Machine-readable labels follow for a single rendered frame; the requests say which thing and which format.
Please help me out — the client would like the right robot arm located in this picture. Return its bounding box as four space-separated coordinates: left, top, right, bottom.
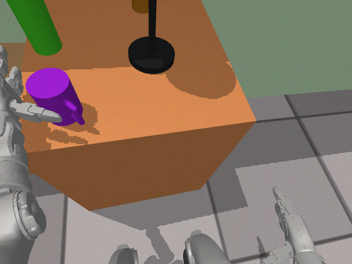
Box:
293 252 326 264

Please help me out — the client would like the desk lamp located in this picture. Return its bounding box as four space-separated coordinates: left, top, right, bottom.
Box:
128 0 175 74

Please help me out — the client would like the left robot hand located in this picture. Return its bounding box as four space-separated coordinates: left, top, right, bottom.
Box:
0 45 62 123

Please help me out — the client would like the right robot hand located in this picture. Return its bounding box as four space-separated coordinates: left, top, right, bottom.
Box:
260 186 317 264

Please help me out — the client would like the left robot arm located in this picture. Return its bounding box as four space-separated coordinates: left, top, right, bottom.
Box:
0 111 46 264

